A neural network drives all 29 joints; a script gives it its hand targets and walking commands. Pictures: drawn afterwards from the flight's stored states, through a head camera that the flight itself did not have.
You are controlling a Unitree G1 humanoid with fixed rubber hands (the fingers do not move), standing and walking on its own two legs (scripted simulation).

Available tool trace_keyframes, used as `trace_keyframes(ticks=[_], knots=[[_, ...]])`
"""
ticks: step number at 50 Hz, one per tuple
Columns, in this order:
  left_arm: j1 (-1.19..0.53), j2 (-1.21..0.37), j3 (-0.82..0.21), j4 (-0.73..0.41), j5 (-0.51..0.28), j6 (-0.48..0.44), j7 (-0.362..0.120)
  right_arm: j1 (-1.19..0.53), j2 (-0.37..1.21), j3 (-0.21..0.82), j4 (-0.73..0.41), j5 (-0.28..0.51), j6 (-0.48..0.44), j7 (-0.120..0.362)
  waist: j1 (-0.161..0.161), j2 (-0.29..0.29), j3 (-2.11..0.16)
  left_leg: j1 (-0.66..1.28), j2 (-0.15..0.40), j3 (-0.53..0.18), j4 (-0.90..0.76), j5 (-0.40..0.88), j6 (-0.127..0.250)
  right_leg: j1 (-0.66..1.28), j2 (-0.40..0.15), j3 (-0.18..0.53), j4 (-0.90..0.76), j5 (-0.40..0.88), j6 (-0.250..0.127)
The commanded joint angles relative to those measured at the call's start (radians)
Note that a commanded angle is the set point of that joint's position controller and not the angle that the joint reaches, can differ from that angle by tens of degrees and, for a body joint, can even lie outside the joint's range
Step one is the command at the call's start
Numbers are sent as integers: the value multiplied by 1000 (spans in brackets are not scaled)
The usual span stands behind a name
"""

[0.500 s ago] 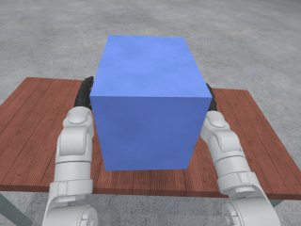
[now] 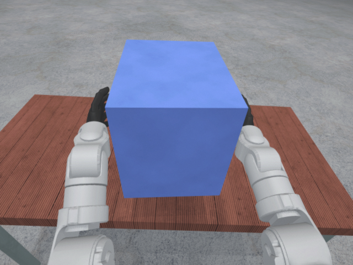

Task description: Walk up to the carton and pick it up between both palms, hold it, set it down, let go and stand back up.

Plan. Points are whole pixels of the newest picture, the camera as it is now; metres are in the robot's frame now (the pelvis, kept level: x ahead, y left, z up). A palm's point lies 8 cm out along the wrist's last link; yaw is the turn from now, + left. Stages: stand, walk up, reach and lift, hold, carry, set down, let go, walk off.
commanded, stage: reach and lift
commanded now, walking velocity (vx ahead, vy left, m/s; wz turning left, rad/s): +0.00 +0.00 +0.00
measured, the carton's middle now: (171, 115) +0.44 -0.02 +0.15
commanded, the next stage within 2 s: hold in 0.18 s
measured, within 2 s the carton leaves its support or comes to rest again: neither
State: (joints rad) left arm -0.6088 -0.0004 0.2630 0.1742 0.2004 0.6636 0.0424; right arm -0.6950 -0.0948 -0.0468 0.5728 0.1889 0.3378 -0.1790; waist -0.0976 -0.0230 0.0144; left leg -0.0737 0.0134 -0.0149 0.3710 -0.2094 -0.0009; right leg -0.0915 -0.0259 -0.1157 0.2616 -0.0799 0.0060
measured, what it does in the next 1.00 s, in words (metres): stands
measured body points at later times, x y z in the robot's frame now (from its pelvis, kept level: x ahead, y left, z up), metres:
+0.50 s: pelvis -0.01 +0.00 +0.00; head -0.05 +0.02 +0.45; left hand +0.37 +0.16 +0.20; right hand +0.37 -0.16 +0.19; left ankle +0.00 +0.12 -0.75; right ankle +0.05 -0.12 -0.75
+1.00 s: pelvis -0.01 +0.00 +0.00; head -0.05 +0.01 +0.45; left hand +0.37 +0.16 +0.20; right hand +0.38 -0.16 +0.19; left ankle +0.00 +0.12 -0.75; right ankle +0.05 -0.12 -0.75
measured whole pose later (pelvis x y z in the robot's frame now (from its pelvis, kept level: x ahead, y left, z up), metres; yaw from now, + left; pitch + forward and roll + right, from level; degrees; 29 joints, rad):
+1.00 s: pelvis -0.01 +0.00 +0.00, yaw +0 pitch -7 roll -1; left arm -0.63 0.00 0.31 0.11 0.23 0.76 0.00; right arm -0.73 -0.10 -0.01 0.53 0.23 0.42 -0.21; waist -0.08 -0.02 0.01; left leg -0.05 0.01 -0.02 0.37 -0.20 -0.01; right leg -0.08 -0.02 -0.11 0.27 -0.08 0.00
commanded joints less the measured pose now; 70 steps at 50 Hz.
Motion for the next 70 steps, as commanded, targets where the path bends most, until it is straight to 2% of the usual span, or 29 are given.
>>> trace_keyframes(ticks=[1,11,15,17,20,24,26,28,31,36,42,45,47,50,54,56,61,63,70], knots=[[-774,-617,-512,-123,-146,-80,-147,-897,667,390,-439,85,-79,101,15,14,-554,-34,-75,-18,-59,222,-8,323,70,68,42,241,36],[-818,-621,-526,-175,-162,-62,-147,-898,674,400,-424,117,-53,96,9,46,-577,-16,-72,-21,-46,259,-21,312,75,67,44,222,27],[-790,-616,-532,-219,-152,-35,-150,-864,666,427,-441,148,-30,86,7,54,-571,11,-72,-20,-37,314,-30,324,82,69,47,248,24],[-769,-613,-528,-233,-146,-16,-153,-874,664,439,-474,162,-21,83,18,49,-560,10,-73,-16,-35,329,-29,326,85,67,43,241,21],[-758,-624,-547,-259,-152,2,-163,-883,662,435,-521,164,-14,76,9,51,-555,5,-71,-15,-36,320,-34,323,87,64,42,224,19],[-800,-612,-545,-258,-149,10,-164,-871,662,408,-479,145,4,83,1,60,-496,-22,-66,-10,-60,236,-33,288,85,61,32,127,12],[-821,-612,-528,-225,-144,14,-167,-899,667,387,-460,127,5,92,9,59,-474,-49,-63,-6,-79,170,-22,272,79,60,25,61,8],[-841,-620,-531,-219,-147,11,-167,-903,673,372,-442,117,3,98,5,73,-490,-56,-59,-7,-84,154,-22,274,79,59,29,47,5],[-846,-616,-509,-167,-140,11,-170,-925,674,353,-408,105,1,104,10,65,-472,-69,-60,-3,-92,122,-17,267,77,60,23,15,6],[-864,-632,-520,-168,-152,-5,-168,-943,682,361,-408,112,-10,103,2,87,-539,-43,-62,-7,-71,182,-29,285,80,58,34,68,6],[-831,-615,-495,-156,-147,-7,-171,-933,686,384,-425,124,-2,93,12,52,-537,-45,-69,-8,-66,203,-22,310,78,61,34,104,14],[-816,-607,-497,-206,-146,-5,-173,-909,690,416,-444,147,-1,87,23,49,-561,-29,-70,-6,-52,279,-26,347,84,62,47,172,17],[-792,-599,-500,-220,-141,4,-175,-890,687,433,-465,156,5,79,20,43,-543,-16,-74,-7,-42,314,-31,359,85,63,49,208,21],[-775,-591,-496,-215,-136,16,-185,-907,688,436,-519,157,7,67,27,39,-529,-45,-81,-1,-50,265,-22,360,77,67,44,186,25],[-802,-592,-516,-257,-144,17,-180,-906,699,438,-526,160,13,71,28,52,-528,-43,-76,2,-54,256,-23,339,80,61,47,159,20],[-817,-600,-543,-278,-159,14,-175,-902,702,436,-536,158,14,72,17,62,-552,-28,-73,-2,-47,267,-28,326,82,61,50,162,19],[-804,-586,-523,-251,-152,22,-180,-893,705,426,-520,144,26,69,20,48,-521,-57,-76,3,-64,207,-15,328,72,65,44,140,24],[-807,-586,-527,-258,-151,21,-183,-877,699,419,-500,143,31,69,11,65,-518,-51,-75,0,-66,212,-23,330,74,62,47,141,22],[-782,-592,-516,-227,-139,27,-195,-867,674,407,-488,139,31,68,0,70,-499,-36,-73,-2,-65,232,-35,327,78,54,41,139,16]])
